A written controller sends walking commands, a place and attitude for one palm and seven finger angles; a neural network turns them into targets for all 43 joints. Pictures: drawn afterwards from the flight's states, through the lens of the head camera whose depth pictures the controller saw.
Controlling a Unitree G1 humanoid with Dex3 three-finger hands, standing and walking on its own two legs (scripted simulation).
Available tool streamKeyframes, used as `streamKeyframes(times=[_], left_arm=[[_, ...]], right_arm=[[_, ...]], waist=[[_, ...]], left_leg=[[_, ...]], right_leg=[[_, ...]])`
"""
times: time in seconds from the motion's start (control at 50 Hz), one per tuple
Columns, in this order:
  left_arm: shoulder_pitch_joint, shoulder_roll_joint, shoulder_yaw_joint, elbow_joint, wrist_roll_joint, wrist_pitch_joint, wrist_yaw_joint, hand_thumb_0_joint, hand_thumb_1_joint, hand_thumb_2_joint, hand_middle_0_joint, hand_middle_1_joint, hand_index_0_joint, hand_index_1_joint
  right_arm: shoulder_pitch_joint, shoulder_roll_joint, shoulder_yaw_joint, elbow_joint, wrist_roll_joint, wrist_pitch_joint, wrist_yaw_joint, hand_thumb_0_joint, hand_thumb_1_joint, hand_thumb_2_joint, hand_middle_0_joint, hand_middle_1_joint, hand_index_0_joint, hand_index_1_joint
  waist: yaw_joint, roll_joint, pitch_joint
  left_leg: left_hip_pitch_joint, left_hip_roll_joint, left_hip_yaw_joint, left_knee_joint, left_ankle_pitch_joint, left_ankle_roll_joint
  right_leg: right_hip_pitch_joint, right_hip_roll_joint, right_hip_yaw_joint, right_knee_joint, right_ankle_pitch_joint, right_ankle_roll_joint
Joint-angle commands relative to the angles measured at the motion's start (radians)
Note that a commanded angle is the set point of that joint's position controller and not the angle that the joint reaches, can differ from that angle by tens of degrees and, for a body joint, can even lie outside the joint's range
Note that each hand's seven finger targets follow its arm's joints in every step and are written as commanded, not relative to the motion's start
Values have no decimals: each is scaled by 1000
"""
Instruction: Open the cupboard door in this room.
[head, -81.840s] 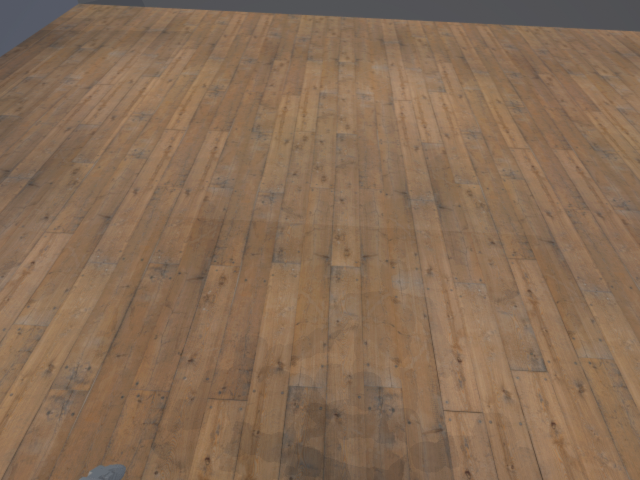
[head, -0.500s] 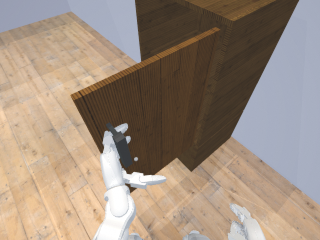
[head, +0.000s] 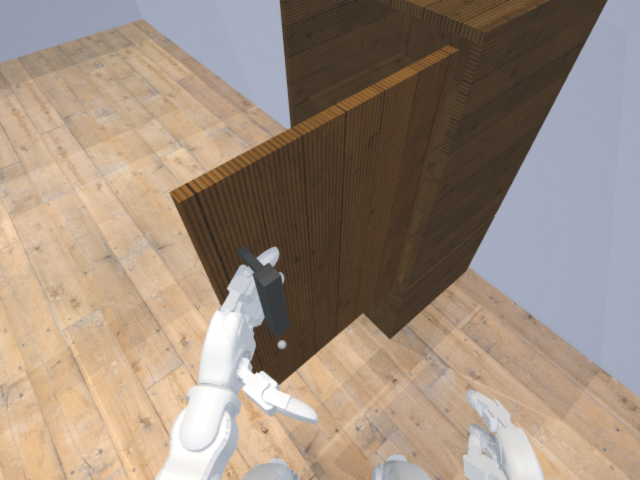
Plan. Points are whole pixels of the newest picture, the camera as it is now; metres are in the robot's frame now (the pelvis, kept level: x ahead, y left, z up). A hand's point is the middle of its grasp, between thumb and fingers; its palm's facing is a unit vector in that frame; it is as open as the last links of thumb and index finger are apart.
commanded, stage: slide the hand sideways off the handle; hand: left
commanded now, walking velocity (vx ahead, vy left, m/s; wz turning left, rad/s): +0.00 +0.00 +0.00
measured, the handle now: (263, 292) +0.33 +0.10 +0.05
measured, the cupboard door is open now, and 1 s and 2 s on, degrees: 91 91 91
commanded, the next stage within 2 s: draw the hand back to the body in 0.88 s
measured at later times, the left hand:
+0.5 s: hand (248, 377) +0.23 +0.10 +0.05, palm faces -0.06 -1.00 -0.02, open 16.2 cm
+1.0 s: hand (199, 411) +0.19 +0.14 +0.05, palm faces -0.04 -1.00 -0.03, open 16.3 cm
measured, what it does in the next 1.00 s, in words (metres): stands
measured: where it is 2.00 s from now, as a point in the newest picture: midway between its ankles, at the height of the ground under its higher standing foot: outside the picture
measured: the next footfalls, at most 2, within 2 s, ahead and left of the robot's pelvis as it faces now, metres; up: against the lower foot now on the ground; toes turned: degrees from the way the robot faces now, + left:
none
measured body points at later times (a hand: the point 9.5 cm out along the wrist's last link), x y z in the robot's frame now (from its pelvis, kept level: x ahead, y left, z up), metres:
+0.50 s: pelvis +0.02 +0.00 -0.01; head +0.07 -0.01 +0.43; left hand +0.22 +0.15 +0.05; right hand +0.20 -0.21 -0.09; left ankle +0.01 +0.10 -0.67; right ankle +0.05 -0.10 -0.67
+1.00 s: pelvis +0.01 -0.01 -0.02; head +0.07 -0.01 +0.43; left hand +0.19 +0.20 +0.05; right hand +0.21 -0.24 -0.09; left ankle +0.01 +0.10 -0.67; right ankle +0.05 -0.10 -0.67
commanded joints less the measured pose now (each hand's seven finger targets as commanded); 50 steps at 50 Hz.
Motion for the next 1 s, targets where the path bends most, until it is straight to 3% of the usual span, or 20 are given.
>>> streamKeyframes(times=[0.0,0.04,0.1,0.18,0.2,0.26,0.38,0.5,0.6,0.64,0.74,0.78,0.84,0.94,0.98], left_arm=[[-36,23,23,-291,46,-73,46,0,-500,300,-150,-300,-150,-300],[25,36,27,-325,56,-73,49,0,-500,300,-150,-300,-150,-300],[44,30,7,-391,55,-75,41,0,-500,300,-150,-300,-150,-300],[73,30,4,-436,38,-79,23,0,-500,300,-150,-300,-150,-300],[102,43,18,-448,34,-80,18,0,-500,300,-150,-300,-150,-300],[150,49,23,-466,25,-77,6,0,-500,300,-150,-300,-150,-300],[268,104,95,-484,4,-64,-21,0,-500,300,-150,-300,-150,-300],[375,125,150,-512,-37,-72,-63,0,-500,300,-150,-300,-150,-300],[406,157,201,-533,-73,-96,-107,0,-500,300,-150,-300,-150,-300],[424,186,242,-530,-91,-104,-124,0,-500,300,-150,-300,-150,-300],[458,193,258,-549,-129,-119,-183,0,-500,300,-150,-300,-150,-300],[468,216,286,-534,-144,-121,-212,0,-500,300,-150,-300,-150,-300],[453,203,261,-559,-166,-125,-249,0,-500,300,-150,-300,-150,-300],[414,222,279,-534,-171,-119,-253,0,-500,300,-150,-300,-150,-300],[398,249,305,-578,-168,-117,-239,0,-500,300,-150,-300,-150,-300]], right_arm=[[-57,-94,-47,-189,-8,-44,4,0,-900,-900,200,300,200,300],[-51,-95,-49,-204,-9,-38,5,0,-900,-900,200,300,200,300],[-52,-91,-45,-219,-7,-35,2,0,-900,-900,200,300,200,300],[-50,-94,-45,-222,-5,-44,-9,0,-900,-900,200,300,200,300],[-47,-93,-45,-224,-5,-48,-11,0,-900,-900,200,300,200,300],[-42,-94,-46,-227,-3,-53,-14,0,-900,-900,200,300,200,300],[-23,-96,-48,-237,1,-52,-22,0,-900,-900,200,300,200,300],[-27,-90,-53,-243,6,-52,-28,0,-900,-900,200,300,200,300],[-33,-91,-60,-235,9,-58,-36,0,-900,-900,200,300,200,300],[-37,-94,-64,-232,12,-58,-41,0,-900,-900,200,300,200,300],[-39,-95,-70,-231,18,-66,-48,0,-900,-900,200,300,200,300],[-41,-99,-75,-222,22,-65,-53,0,-900,-900,200,300,200,300],[-51,-102,-72,-231,23,-74,-58,0,-900,-900,200,300,200,300],[-50,-110,-71,-224,22,-85,-65,0,-900,-900,200,300,200,300],[-51,-110,-71,-233,24,-86,-66,0,-900,-900,200,300,200,300]], waist=[[3,-65,-204],[6,-72,-205],[-6,-33,-192],[-24,-51,-184],[-13,-35,-191],[-15,-24,-198],[-3,-65,-204],[7,-65,-205],[4,-31,-203],[9,-46,-201],[5,-30,-223],[-2,-56,-215],[-10,-27,-194],[-15,-46,-172],[2,-15,-208]], left_leg=[[18,-8,-67,-159,162,-20],[15,-5,-68,-155,174,-19],[15,-3,-70,-148,156,-22],[8,-1,-79,-133,141,-21],[4,-2,-80,-132,145,-23],[7,-2,-80,-121,160,-22],[-21,-5,-72,-105,196,-23],[-47,-11,-61,-86,219,-22],[-68,-13,-57,-57,212,-23],[-87,-15,-58,-50,208,-23],[-90,-15,-59,-33,224,-22],[-105,-13,-60,-22,215,-23],[-107,-15,-63,-19,199,-19],[-129,-11,-66,-5,150,-19],[-104,-10,-66,-20,150,-19]], right_leg=[[183,17,58,-116,112,-8],[188,21,59,-111,124,-10],[161,22,54,-101,107,-9],[134,27,50,-95,91,-4],[141,28,50,-88,92,-6],[133,29,48,-82,105,-5],[166,30,52,-73,159,-2],[198,32,64,-72,206,2],[185,30,81,-69,202,4],[198,31,91,-72,190,1],[211,27,105,-71,212,5],[207,24,113,-76,216,13],[179,27,109,-79,161,9],[137,28,112,-89,57,8],[145,29,106,-85,42,5]])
